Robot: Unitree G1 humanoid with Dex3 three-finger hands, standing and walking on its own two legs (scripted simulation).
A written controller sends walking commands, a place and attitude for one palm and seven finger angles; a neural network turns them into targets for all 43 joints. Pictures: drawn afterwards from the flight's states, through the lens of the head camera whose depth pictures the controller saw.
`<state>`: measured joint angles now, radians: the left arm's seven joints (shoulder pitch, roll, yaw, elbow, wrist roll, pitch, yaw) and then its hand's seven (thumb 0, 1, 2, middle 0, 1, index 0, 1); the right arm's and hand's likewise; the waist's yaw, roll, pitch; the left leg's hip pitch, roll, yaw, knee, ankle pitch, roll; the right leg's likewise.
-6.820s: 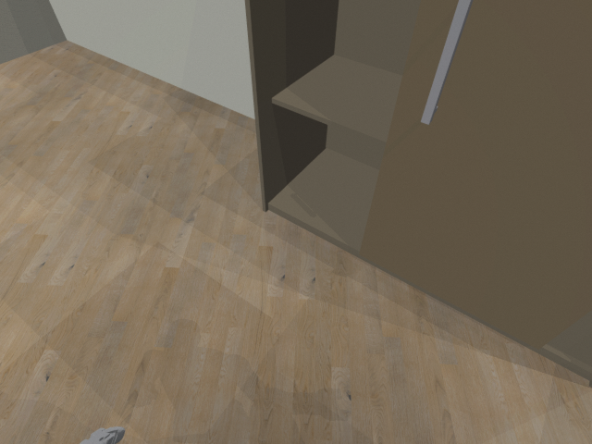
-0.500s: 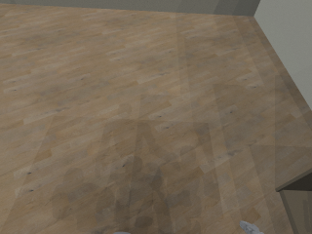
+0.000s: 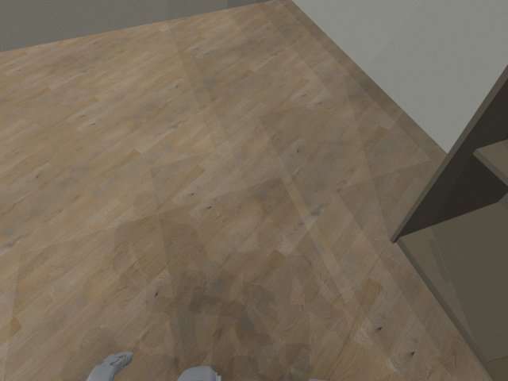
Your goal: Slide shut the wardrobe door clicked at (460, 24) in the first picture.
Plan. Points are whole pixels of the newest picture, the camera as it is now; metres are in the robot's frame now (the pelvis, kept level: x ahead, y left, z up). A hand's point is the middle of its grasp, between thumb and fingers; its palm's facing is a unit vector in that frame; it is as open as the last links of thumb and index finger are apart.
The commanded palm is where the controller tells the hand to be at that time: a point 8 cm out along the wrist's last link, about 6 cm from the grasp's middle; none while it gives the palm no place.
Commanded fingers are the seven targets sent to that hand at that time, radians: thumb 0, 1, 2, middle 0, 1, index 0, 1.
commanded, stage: turn to face it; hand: right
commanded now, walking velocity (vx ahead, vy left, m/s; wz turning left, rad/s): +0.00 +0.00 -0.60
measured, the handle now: out of the picture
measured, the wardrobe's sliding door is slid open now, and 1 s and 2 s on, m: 0.49 0.49 0.49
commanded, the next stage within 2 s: take the last steps up to it in 1.86 s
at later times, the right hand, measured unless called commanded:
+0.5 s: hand out of the picture +0.04 -0.17 -0.12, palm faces +0.30 +0.91 -0.28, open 7.4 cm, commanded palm none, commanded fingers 0.00 -0.90 -0.90 0.20 0.30 0.20 0.30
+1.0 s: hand out of the picture -0.08 -0.22 -0.15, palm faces +0.59 +0.76 -0.27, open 7.4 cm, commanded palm none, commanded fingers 0.00 -0.90 -0.90 0.20 0.30 0.20 0.30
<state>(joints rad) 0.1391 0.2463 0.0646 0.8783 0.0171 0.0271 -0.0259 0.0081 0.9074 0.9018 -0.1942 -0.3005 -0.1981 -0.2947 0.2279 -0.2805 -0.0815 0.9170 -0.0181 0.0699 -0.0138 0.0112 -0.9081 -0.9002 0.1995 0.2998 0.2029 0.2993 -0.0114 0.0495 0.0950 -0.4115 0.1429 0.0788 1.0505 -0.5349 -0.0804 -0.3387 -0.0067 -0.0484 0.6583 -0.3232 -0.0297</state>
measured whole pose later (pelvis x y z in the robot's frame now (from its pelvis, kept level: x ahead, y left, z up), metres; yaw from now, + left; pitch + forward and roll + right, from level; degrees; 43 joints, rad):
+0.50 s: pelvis +0.01 +0.05 +0.01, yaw -18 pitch -1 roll -2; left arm 0.20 0.27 0.10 0.92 0.02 0.08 -0.04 0.01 0.91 0.90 -0.19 -0.30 -0.20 -0.29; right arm 0.21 -0.18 -0.03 0.85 -0.02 0.01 -0.02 0.01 -0.91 -0.90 0.20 0.30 0.20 0.30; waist 0.02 -0.05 0.06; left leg -0.21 0.08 0.12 0.54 -0.30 0.01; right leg -0.51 0.02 0.03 1.14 -0.40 0.05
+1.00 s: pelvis -0.02 +0.01 +0.02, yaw -35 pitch +0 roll +2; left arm 0.16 0.22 0.04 0.89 0.02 0.04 -0.02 0.01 0.90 0.90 -0.20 -0.30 -0.20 -0.30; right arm 0.20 -0.28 -0.08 0.90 -0.02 0.06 0.00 0.01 -0.91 -0.90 0.20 0.30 0.20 0.30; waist -0.01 0.01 0.07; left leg -0.47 0.10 0.02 1.04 -0.40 -0.09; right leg -0.28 0.03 0.03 0.50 -0.22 -0.05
